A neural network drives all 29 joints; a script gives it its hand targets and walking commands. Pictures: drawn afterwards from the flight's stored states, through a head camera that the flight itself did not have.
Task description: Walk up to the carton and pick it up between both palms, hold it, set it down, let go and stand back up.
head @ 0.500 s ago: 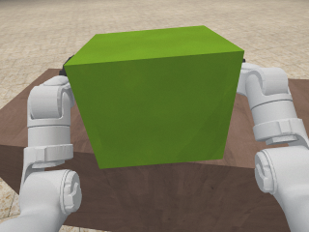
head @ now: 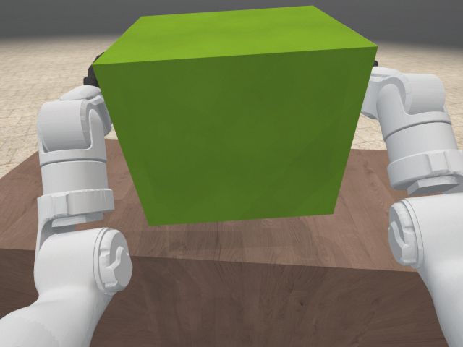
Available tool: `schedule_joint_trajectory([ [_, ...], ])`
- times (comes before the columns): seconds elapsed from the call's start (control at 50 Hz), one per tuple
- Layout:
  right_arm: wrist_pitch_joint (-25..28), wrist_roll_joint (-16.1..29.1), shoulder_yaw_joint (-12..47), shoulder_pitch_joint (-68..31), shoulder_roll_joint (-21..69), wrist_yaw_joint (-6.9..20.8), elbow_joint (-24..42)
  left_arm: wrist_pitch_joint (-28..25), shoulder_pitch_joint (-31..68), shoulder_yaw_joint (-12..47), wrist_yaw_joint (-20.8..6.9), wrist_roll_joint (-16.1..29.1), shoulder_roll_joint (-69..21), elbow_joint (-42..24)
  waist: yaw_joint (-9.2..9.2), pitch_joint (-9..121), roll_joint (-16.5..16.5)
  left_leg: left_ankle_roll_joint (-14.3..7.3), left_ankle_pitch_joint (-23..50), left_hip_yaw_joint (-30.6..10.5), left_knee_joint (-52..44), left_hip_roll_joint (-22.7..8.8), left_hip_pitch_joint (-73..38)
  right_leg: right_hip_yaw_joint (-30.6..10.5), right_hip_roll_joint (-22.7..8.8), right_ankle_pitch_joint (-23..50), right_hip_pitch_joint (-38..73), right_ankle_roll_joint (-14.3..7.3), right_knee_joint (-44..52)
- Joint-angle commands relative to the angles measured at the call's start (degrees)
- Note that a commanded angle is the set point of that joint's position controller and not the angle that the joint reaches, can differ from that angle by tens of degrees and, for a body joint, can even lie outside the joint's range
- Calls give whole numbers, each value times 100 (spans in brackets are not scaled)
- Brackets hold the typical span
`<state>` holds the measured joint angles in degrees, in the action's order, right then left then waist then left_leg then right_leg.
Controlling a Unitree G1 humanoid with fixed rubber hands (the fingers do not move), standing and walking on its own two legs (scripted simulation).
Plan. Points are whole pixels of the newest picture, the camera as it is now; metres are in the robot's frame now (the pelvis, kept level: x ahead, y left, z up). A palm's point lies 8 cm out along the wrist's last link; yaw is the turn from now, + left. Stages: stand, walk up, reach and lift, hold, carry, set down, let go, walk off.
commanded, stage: hold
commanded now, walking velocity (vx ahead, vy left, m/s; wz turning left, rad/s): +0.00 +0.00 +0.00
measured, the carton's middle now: (233, 111) +0.38 -0.02 +0.31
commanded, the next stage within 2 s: set down in 1.72 s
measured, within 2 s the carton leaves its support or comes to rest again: neither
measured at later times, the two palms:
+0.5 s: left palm (98, 128) +0.35 +0.18 +0.30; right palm (342, 107) +0.36 -0.19 +0.32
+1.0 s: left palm (103, 127) +0.36 +0.18 +0.30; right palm (347, 104) +0.36 -0.20 +0.33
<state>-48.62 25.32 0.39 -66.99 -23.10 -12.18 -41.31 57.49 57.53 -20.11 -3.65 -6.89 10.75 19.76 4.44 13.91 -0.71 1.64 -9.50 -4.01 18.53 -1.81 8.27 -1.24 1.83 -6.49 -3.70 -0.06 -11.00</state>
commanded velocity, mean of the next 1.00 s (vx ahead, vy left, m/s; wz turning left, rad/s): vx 0.00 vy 0.00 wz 0.00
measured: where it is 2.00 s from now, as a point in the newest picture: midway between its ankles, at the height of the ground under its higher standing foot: outside the picture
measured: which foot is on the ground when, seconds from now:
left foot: down 0.00-1.00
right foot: down 0.00-1.00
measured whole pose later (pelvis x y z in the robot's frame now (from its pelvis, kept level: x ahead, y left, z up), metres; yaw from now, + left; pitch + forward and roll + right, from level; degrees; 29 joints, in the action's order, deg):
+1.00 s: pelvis +0.00 +0.01 +0.00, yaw +0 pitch +0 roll -2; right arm -43.0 27.3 3.9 -65.6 -23.2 -9.6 -47.7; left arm 56.6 50.4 -16.5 0.1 -5.5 9.3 14.6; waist 4.8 13.0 -0.1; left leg 1.3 -9.6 -4.4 19.6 -1.5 9.7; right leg -1.3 1.7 -5.4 -4.0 0.3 -9.8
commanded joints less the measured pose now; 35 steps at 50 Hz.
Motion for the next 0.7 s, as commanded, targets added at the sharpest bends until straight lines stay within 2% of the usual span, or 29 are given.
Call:
schedule_joint_trajectory([
  [0.0, 480, 887, 790, -3866, 2522, 764, 217, -609, 3952, 1396, -1083, 798, -2086, -46, -192, 816, 3, 113, 811, 184, -311, 349, -126, 86, 71, 655, 177, 4, 125],
  [0.06, 680, 833, 610, -3956, 2561, 937, -216, -774, 4149, 1238, -1182, 615, -2067, -68, -233, 1025, 55, 118, 1034, 216, -299, 388, -153, 129, 139, 687, 191, 17, 82],
  [0.14, 912, 741, 411, -4086, 2668, 1083, -232, -931, 4388, 1317, -1160, 636, -2121, -515, -202, 1187, 55, 109, 1001, 294, -291, 429, -164, 206, 240, 555, 160, 49, 21],
  [0.28, 1055, 787, 412, -4734, 3009, 1096, 770, -1080, 5054, 2009, -770, 1368, -2510, -1475, 43, 1936, -110, 64, 1042, 289, -45, 423, -472, 202, 309, 609, 15, 49, -19],
  [0.34, 1016, 871, 478, -4907, 3052, 1045, 1096, -1092, 5157, 2230, -604, 1673, -2621, -1610, 141, 2230, -200, 66, 1093, 259, 81, 401, -584, 133, 274, 727, -23, 30, -19],
  [0.4, 948, 917, 514, -4914, 2998, 994, 1212, -1060, 5051, 2293, -528, 1792, -2637, -1577, 188, 2345, -231, 83, 1109, 221, 141, 393, -635, 93, 242, 821, -13, 23, 4],
  [0.56, 813, 940, 557, -4568, 2756, 954, 947, -939, 4595, 2054, -576, 1551, -2462, -1302, 100, 2074, -148, 139, 1127, 137, 46, 379, -554, 96, 223, 891, 153, 4, 63],
  [0.68, 794, 977, 589, -4364, 2630, 1002, 871, -852, 4378, 1954, -630, 1361, -2384, -1428, 10, 1908, -100, 185, 1409, 136, -9, 374, -607, 117, 273, 1087, 310, -28, 65],
])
